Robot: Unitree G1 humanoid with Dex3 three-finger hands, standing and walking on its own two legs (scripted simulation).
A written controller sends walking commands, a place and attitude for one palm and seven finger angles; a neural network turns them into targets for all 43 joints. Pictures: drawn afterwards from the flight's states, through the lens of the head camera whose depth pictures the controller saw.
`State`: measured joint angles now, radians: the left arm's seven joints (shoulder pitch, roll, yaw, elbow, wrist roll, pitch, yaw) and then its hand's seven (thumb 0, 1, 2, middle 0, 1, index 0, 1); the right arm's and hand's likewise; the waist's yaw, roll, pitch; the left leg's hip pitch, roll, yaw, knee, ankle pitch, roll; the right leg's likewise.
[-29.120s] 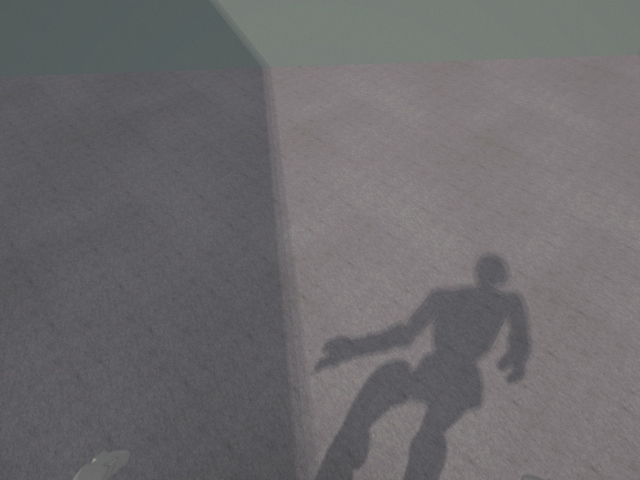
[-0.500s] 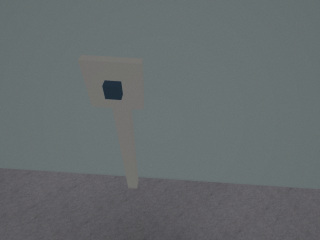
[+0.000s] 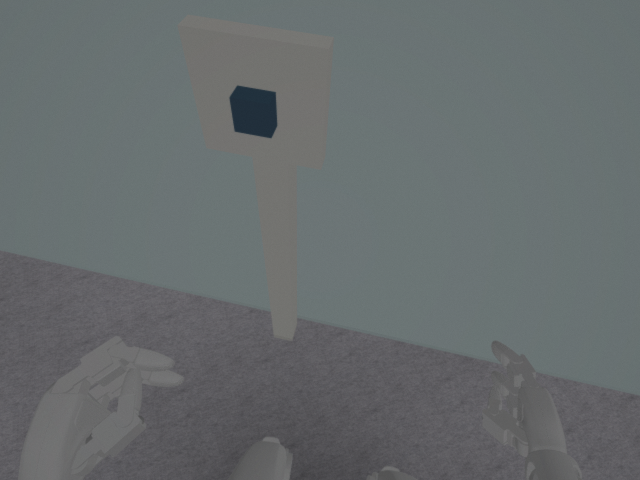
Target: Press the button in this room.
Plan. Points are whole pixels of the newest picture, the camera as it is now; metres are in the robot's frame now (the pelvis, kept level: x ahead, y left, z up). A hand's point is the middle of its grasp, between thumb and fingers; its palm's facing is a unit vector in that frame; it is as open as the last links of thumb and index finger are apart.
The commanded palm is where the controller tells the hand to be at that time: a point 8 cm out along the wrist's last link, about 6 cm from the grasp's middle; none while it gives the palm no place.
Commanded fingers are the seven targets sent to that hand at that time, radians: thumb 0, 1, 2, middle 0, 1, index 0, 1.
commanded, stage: raise the hand and make a fist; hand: left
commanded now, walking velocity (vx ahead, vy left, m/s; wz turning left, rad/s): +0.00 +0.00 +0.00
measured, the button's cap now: (255, 110) +0.53 +0.17 +0.16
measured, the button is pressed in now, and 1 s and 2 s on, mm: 0 0 0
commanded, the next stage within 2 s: aim a knuckle at the button in 1.42 s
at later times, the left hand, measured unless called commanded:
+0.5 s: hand (157, 362) +0.21 +0.20 +0.08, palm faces -0.13 -0.99 -0.05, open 3.1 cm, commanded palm +0.19 +0.26 +0.11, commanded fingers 0.00 0.90 0.90 -1.30 -1.50 -1.30 -1.50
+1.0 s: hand (104, 293) +0.24 +0.24 +0.16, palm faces -0.03 -1.00 -0.08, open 3.1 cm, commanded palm +0.22 +0.28 +0.16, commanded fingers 0.00 0.90 0.90 -1.30 -1.50 -1.30 -1.50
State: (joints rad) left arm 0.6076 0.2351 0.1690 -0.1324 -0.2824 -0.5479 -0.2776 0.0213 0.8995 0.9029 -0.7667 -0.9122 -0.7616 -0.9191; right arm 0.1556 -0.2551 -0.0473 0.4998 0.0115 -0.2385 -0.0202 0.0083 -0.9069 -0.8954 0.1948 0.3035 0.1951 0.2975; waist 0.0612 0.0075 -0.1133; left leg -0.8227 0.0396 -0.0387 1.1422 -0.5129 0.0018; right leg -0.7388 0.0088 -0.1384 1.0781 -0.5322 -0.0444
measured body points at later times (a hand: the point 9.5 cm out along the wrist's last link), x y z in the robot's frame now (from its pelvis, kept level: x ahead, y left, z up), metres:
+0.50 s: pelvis +0.01 +0.02 +0.02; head +0.06 +0.02 +0.47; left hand +0.21 +0.25 +0.09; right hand +0.18 -0.24 -0.04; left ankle +0.03 +0.12 -0.66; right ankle +0.01 -0.10 -0.66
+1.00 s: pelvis +0.01 +0.03 +0.05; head +0.02 +0.03 +0.50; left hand +0.24 +0.29 +0.16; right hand +0.19 -0.20 -0.02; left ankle +0.03 +0.12 -0.66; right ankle +0.01 -0.10 -0.66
